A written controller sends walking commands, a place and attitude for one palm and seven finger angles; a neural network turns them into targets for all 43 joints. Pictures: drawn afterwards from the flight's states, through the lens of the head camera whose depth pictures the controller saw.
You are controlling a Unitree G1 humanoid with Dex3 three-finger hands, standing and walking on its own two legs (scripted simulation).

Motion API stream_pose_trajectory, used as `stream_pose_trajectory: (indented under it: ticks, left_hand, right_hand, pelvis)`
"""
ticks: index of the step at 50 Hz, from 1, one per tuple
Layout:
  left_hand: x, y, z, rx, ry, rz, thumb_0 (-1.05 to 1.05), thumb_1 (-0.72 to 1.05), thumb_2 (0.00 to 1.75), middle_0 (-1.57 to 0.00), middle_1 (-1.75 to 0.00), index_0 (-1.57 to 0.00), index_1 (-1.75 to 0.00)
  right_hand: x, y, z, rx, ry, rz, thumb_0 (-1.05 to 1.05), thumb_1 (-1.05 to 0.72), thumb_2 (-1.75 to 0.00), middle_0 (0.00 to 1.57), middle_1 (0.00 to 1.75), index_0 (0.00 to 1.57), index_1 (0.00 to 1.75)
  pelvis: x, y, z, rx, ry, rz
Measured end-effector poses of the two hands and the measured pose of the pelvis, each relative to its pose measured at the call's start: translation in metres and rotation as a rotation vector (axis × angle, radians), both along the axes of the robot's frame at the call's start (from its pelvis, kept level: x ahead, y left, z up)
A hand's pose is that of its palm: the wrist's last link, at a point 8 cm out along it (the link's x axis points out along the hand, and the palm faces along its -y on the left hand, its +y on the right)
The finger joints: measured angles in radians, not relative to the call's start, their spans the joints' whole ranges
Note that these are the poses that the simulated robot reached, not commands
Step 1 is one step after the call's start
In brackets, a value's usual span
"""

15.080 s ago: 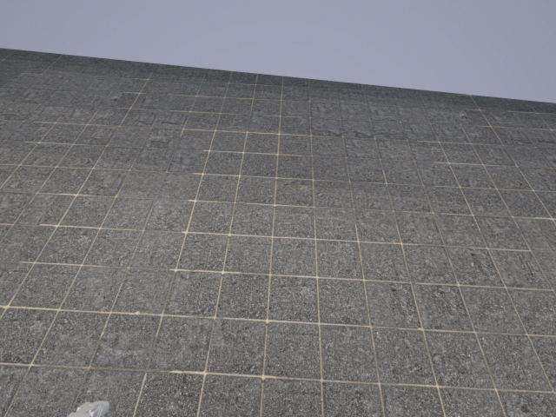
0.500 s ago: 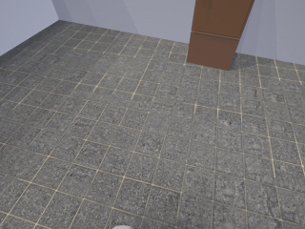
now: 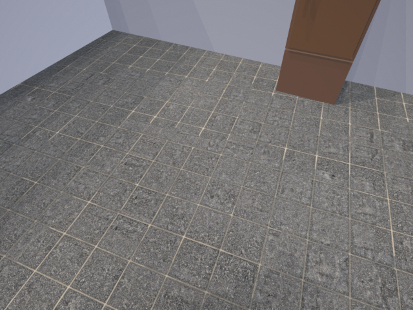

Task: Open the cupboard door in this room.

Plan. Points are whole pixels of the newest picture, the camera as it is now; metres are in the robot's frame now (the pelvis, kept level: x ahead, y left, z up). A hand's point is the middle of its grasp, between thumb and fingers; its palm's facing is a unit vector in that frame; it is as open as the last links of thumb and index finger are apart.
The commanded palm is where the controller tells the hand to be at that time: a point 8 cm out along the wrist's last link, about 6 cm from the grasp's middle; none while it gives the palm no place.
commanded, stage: stand and wait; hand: left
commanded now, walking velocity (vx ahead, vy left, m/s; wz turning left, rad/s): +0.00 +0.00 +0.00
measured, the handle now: out of the picture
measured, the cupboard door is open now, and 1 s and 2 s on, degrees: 0 0 0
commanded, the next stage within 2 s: turn or walk to find it in 0.54 s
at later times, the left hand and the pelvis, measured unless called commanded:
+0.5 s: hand out of the picture -0.02 +0.20 -0.17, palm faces +0.03 -0.98 -0.17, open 7.4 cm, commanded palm none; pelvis -0.01 +0.03 +0.01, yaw +0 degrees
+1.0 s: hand out of the picture -0.02 +0.19 -0.17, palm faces +0.05 -0.98 -0.18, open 7.4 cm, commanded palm none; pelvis -0.02 +0.02 +0.01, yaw +1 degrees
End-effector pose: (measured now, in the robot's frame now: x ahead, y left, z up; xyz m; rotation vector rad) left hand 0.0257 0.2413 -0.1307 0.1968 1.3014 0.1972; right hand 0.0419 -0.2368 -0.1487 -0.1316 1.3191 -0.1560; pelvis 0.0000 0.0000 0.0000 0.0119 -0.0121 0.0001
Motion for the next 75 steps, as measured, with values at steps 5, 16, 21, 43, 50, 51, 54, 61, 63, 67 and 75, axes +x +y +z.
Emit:
stream_pose_trajectory:
  ticks: [5, 16, 21, 43, 50, 51, 54, 61, 63, 67, 75]
  left_hand:
    - [-0.015, -0.007, -0.004, -0.036, 0.032, 0.01, 0.01, 0.9, 0.9, -0.2, -0.3, -0.2, -0.3]
    - [-0.042, 0.003, -0.019, -0.099, 0.11, 0.042, 0.01, 0.91, 0.9, -0.2, -0.3, -0.2, -0.3]
    - [-0.05, 0.009, -0.016, -0.096, 0.13, 0.032, 0.01, 0.91, 0.9, -0.2, -0.3, -0.2, -0.3]
    - [-0.05, 0.01, -0.011, -0.062, 0.098, 0.039, 0.01, 0.9, 0.9, -0.2, -0.3, -0.19, -0.3]
    - [-0.053, -0.003, -0.012, -0.081, 0.103, 0.037, 0.01, 0.9, 0.9, -0.2, -0.3, -0.19, -0.3]
    - [-0.053, -0.004, -0.013, -0.083, 0.102, 0.041, 0.01, 0.9, 0.9, -0.2, -0.3, -0.19, -0.3]
    - [-0.054, -0.006, -0.015, -0.085, 0.096, 0.061, 0.01, 0.9, 0.9, -0.2, -0.3, -0.2, -0.3]
    - [-0.054, 0.004, -0.024, -0.08, 0.07, 0.113, 0.01, 0.9, 0.9, -0.2, -0.3, -0.2, -0.3]
    - [-0.052, 0.011, -0.028, -0.079, 0.062, 0.122, 0.01, 0.9, 0.9, -0.2, -0.3, -0.2, -0.3]
    - [-0.043, 0.026, -0.029, -0.058, 0.046, 0.126, 0.01, 0.9, 0.9, -0.2, -0.3, -0.2, -0.3]
    - [-0.014, 0.024, 0.001, 0.005, -0.059, 0.123, 0.01, 0.91, 0.9, -0.2, -0.3, -0.19, -0.3]
  right_hand:
    - [-0.005, 0.0, 0.005, -0.018, 0.011, 0.008, 0.0, -0.91, -0.9, 0.19, 0.3, 0.2, 0.3]
    - [-0.026, 0.032, 0.015, -0.042, 0.052, 0.028, 0.01, -0.92, -0.9, 0.2, 0.3, 0.2, 0.3]
    - [-0.034, 0.038, 0.017, -0.038, 0.05, 0.011, 0.01, -0.93, -0.9, 0.2, 0.3, 0.2, 0.3]
    - [-0.06, 0.047, 0.006, 0.016, 0.098, 0.002, 0.01, -0.91, -0.9, 0.2, 0.3, 0.2, 0.3]
    - [-0.056, 0.037, 0.009, 0.004, 0.079, 0.004, 0.01, -0.91, -0.9, 0.2, 0.3, 0.2, 0.3]
    - [-0.056, 0.036, 0.009, 0.003, 0.079, 0.007, 0.01, -0.91, -0.9, 0.2, 0.3, 0.2, 0.3]
    - [-0.055, 0.033, 0.007, 0.001, 0.087, 0.022, 0.01, -0.91, -0.9, 0.19, 0.3, 0.2, 0.3]
    - [-0.043, 0.027, 0.003, -0.027, 0.098, 0.066, 0.0, -0.9, -0.9, 0.19, 0.3, 0.2, 0.3]
    - [-0.037, 0.027, 0.003, -0.042, 0.088, 0.076, 0.0, -0.9, -0.9, 0.19, 0.3, 0.2, 0.3]
    - [-0.025, 0.03, 0.007, -0.056, 0.048, 0.101, 0.0, -0.9, -0.9, 0.19, 0.3, 0.2, 0.3]
    - [-0.003, 0.023, 0.008, -0.018, 0.026, 0.161, 0.0, -0.9, -0.9, 0.2, 0.3, 0.2, 0.3]
  pelvis:
    - [-0.004, 0.004, 0.002, -0.001, -0.001, 0.009]
    - [-0.006, 0.024, 0.004, -0.017, -0.005, 0.009]
    - [-0.007, 0.029, 0.007, -0.016, -0.012, 0.002]
    - [-0.014, 0.027, 0.005, -0.01, -0.012, 0.019]
    - [-0.015, 0.02, 0.005, -0.011, -0.014, 0.019]
    - [-0.016, 0.019, 0.005, -0.012, -0.012, 0.022]
    - [-0.017, 0.017, 0.003, -0.015, -0.006, 0.039]
    - [-0.022, 0.02, -0.006, -0.036, 0.011, 0.089]
    - [-0.022, 0.024, -0.009, -0.036, 0.01, 0.099]
    - [-0.023, 0.025, -0.009, -0.027, 0.021, 0.119]
    - [-0.02, 0.008, 0.003, -0.011, 0.042, 0.167]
